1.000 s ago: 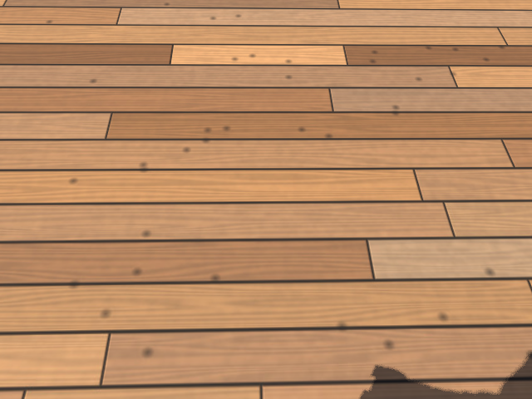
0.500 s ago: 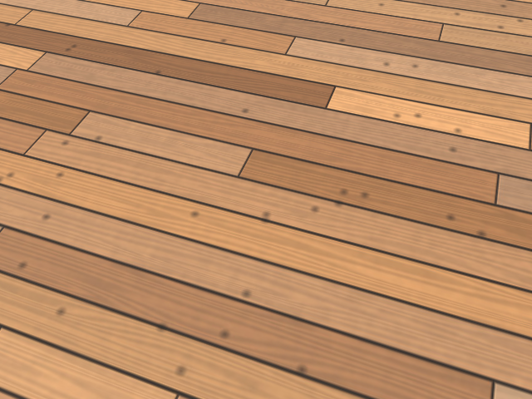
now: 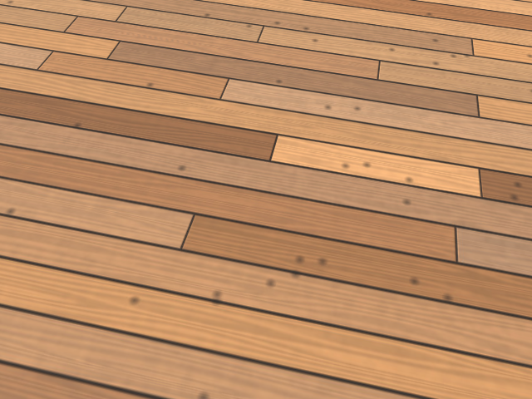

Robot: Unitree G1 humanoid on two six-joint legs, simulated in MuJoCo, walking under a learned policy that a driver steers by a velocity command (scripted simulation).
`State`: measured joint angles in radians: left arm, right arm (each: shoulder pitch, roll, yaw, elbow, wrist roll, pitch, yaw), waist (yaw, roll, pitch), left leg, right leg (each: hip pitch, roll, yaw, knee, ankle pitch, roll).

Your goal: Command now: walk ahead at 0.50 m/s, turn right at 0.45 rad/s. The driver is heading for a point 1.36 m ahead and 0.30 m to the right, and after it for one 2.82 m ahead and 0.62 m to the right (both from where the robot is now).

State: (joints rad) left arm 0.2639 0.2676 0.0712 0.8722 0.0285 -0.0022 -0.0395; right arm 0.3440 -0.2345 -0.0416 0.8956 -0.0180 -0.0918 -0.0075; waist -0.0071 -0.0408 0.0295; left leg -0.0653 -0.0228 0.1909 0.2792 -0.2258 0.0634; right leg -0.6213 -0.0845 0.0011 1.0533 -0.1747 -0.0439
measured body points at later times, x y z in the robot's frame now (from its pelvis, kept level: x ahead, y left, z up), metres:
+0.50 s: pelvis +0.26 -0.07 +0.00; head +0.29 -0.09 +0.44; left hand +0.38 +0.19 -0.13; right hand +0.32 -0.36 -0.12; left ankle +0.36 +0.09 -0.67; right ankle +0.24 -0.11 -0.75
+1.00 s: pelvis +0.54 -0.11 +0.00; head +0.57 -0.11 +0.45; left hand +0.75 +0.08 -0.13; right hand +0.47 -0.38 -0.12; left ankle +0.59 -0.05 -0.75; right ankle +0.46 -0.22 -0.67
